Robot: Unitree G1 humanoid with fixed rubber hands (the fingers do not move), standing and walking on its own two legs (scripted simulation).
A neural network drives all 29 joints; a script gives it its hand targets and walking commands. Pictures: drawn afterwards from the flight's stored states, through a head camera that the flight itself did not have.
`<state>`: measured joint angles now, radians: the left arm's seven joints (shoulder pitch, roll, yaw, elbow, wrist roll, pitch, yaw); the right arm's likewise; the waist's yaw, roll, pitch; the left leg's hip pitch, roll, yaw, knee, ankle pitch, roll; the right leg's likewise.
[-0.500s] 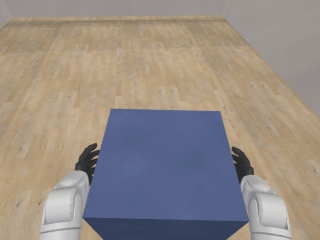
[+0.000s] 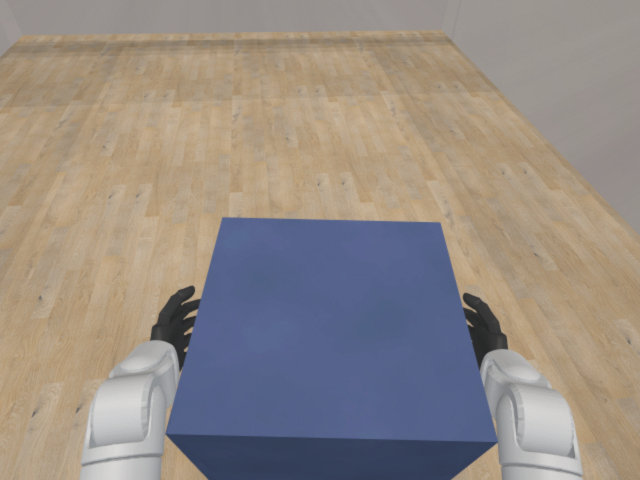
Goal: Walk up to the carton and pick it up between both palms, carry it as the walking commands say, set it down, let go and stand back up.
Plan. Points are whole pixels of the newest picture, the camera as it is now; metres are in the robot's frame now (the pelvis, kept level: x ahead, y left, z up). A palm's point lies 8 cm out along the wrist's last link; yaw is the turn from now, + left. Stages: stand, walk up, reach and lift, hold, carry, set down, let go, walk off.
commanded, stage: carry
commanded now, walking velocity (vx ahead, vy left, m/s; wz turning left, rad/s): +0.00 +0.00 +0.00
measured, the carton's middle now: (327, 364) +0.28 +0.00 -0.03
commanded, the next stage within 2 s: hold in 0.26 s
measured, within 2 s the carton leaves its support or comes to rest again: neither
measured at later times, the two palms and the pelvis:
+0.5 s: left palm (148, 351) +0.25 +0.21 +0.04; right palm (457, 340) +0.29 -0.17 +0.03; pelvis +0.00 +0.00 +0.01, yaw +1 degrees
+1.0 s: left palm (166, 344) +0.28 +0.21 +0.01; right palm (455, 334) +0.31 -0.17 +0.01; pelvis +0.01 +0.00 +0.01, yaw +3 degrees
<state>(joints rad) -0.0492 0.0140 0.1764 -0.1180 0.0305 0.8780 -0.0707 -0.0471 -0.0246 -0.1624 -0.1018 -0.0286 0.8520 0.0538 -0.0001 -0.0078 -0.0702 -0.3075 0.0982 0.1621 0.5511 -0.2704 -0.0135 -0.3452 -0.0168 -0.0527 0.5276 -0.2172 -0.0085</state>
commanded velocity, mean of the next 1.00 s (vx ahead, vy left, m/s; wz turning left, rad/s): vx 0.00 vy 0.00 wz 0.00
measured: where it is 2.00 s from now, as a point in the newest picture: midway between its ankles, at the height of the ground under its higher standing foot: outside the picture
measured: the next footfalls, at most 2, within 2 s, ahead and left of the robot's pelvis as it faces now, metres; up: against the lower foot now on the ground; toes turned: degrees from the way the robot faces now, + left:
none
